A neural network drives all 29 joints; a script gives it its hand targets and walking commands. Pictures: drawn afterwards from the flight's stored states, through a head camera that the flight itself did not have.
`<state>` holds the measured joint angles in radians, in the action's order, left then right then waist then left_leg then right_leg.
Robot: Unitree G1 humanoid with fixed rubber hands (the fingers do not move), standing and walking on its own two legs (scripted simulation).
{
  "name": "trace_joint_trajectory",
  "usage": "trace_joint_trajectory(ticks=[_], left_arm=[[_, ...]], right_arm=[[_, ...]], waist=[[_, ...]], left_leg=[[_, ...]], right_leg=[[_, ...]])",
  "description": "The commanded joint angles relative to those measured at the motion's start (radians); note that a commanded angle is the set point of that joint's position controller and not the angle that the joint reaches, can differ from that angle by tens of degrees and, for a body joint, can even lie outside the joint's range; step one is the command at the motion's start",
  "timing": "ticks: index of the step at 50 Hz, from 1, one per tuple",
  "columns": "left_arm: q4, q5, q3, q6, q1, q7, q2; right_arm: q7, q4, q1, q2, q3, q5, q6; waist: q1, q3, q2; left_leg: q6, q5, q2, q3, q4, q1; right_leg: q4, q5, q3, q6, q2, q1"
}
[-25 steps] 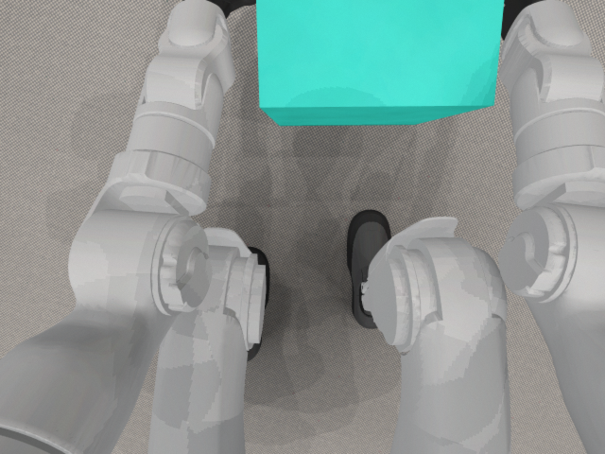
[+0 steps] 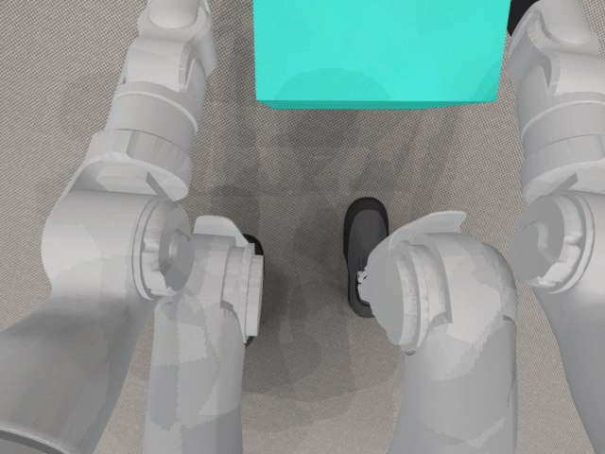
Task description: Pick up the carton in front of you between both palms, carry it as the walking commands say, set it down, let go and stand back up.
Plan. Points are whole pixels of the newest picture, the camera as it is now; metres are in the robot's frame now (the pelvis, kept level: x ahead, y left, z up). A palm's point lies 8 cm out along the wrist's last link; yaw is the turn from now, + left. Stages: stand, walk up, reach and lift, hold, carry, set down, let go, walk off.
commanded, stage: set down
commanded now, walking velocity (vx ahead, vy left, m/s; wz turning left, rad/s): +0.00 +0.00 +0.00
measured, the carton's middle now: (359, 12) +0.53 -0.10 -0.24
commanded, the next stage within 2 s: let go in 1.24 s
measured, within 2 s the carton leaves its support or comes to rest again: neither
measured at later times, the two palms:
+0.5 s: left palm out of the picture +0.56 +0.09 -0.07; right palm out of the picture +0.51 -0.29 -0.07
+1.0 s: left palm out of the picture +0.56 +0.10 +0.08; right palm out of the picture +0.51 -0.30 +0.08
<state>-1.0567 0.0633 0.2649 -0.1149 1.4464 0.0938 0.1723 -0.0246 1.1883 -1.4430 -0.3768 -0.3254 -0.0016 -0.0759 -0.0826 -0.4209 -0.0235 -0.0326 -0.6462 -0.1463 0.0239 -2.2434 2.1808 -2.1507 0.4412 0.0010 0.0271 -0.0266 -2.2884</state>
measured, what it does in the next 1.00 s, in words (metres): rises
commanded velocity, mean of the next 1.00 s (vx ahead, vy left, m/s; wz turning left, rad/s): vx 0.00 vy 0.00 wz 0.00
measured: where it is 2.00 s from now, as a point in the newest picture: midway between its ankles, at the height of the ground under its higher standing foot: (301, 294)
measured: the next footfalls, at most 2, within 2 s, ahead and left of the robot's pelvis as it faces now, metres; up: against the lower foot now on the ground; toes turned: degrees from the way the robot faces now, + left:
none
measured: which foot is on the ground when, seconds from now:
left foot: down 0.00-1.00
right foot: down 0.00-1.00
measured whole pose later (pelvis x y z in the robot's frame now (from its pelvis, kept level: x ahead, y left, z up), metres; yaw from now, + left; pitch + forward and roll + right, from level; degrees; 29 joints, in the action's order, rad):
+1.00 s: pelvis +0.03 -0.01 +0.18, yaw -2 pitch +46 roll +3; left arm -0.74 -0.05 0.23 -0.20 1.08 0.12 0.20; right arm -0.04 0.83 -1.09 -0.36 -0.29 -0.07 -0.18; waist -0.05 0.03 -0.03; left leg -0.02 -0.56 -0.09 -0.01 -1.59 1.84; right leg -1.53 0.39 0.02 0.02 0.03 -1.95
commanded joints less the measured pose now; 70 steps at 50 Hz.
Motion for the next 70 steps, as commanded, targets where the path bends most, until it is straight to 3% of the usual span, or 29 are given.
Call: trace_joint_trajectory(ticks=[1, 6, 10, 15, 19, 25, 30, 38, 44, 63, 70], left_arm=[[0.062, -0.095, -0.067, 0.041, 0.231, 0.052, 0.199], [0.143, -0.239, -0.208, 0.051, 0.278, 0.036, 0.148], [0.196, -0.269, -0.219, 0.042, 0.238, 0.043, 0.171], [0.285, -0.235, -0.172, 0.012, 0.147, 0.073, 0.195], [0.362, -0.198, -0.129, -0.031, 0.106, 0.09, 0.182], [0.264, -0.134, -0.049, -0.048, 0.059, 0.069, 0.137], [0.22, -0.106, -0.02, -0.035, 0.018, 0.052, 0.123], [0.354, -0.109, -0.04, -0.045, -0.031, 0.047, 0.122], [0.444, -0.116, -0.045, -0.069, -0.09, 0.042, 0.126], [0.366, -0.055, 0.007, -0.018, -0.245, -0.019, 0.083], [0.424, 0.024, -0.005, -0.018, -0.501, -0.02, 0.063]], right_arm=[[0.054, -0.041, -0.223, -0.214, 0.033, -0.089, 0.067], [0.055, -0.096, -0.265, -0.248, 0.117, -0.195, 0.104], [0.048, -0.127, -0.218, -0.262, 0.127, -0.222, 0.091], [0.043, -0.221, -0.144, -0.259, 0.121, -0.218, 0.051], [0.042, -0.334, -0.105, -0.23, 0.102, -0.185, -0.005], [0.03, -0.297, -0.061, -0.154, 0.071, -0.12, -0.034], [0.021, -0.277, -0.02, -0.129, 0.062, -0.086, -0.029], [0.016, -0.402, 0.043, -0.149, 0.031, -0.064, -0.049], [-0.002, -0.487, 0.088, -0.14, 0.027, -0.072, -0.08], [-0.041, -0.423, 0.228, -0.058, -0.018, 0.016, -0.033], [-0.055, -0.491, 0.479, -0.045, 0.007, 0.088, -0.033]], waist=[[-0.03, 1.024, -0.035], [-0.072, 1.172, -0.043], [-0.073, 1.302, -0.023], [-0.042, 1.497, 0.012], [-0.032, 1.546, 0.039], [-0.008, 1.307, 0.057], [0.0, 1.317, 0.058], [-0.02, 1.525, 0.033], [-0.009, 1.589, 0.037], [0.013, 1.413, 0.039], [0.026, 1.46, 0.045]], left_leg=[[-0.012, 0.151, 0.051, -0.003, 0.23, -0.301], [-0.022, 0.26, 0.068, -0.016, 0.203, -0.315], [-0.028, 0.282, 0.063, 0.006, 0.205, -0.342], [-0.022, 0.268, 0.035, 0.043, 0.261, -0.401], [-0.005, 0.212, 0.018, 0.057, 0.342, -0.428], [0.005, 0.117, 0.024, 0.05, 0.45, -0.307], [0.002, 0.123, 0.031, 0.043, 0.523, -0.313], [-0.009, 0.223, 0.025, 0.05, 0.647, -0.469], [-0.013, 0.292, 0.022, 0.051, 0.753, -0.557], [-0.023, 0.368, 0.048, 0.009, 1.15, -0.765], [-0.024, 0.444, 0.053, 0.0, 1.288, -0.959]], right_leg=[[0.109, -0.175, 0.032, -0.036, 0.016, 0.656], [0.084, -0.341, 0.039, -0.012, -0.003, 0.754], [0.086, -0.404, 0.035, -0.01, 0.0, 0.874], [0.131, -0.414, 0.01, -0.017, 0.019, 1.024], [0.216, -0.347, -0.014, -0.022, 0.038, 1.057], [0.33, -0.221, -0.012, -0.038, 0.045, 0.891], [0.404, -0.218, -0.011, -0.046, 0.046, 0.903], [0.528, -0.339, -0.023, -0.042, 0.064, 1.103], [0.625, -0.427, -0.021, -0.042, 0.073, 1.248], [1.014, -0.48, 0.017, -0.044, 0.062, 1.476], [1.139, -0.56, 0.027, -0.033, 0.059, 1.704]])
